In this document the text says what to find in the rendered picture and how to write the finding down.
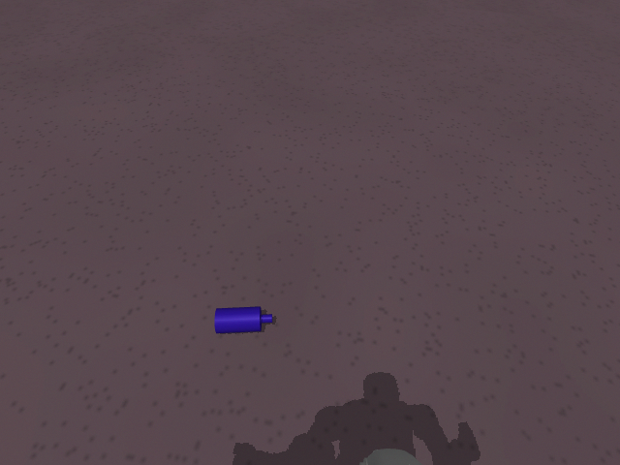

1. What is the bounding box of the bottle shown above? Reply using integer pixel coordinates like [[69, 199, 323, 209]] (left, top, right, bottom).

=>
[[214, 306, 272, 333]]

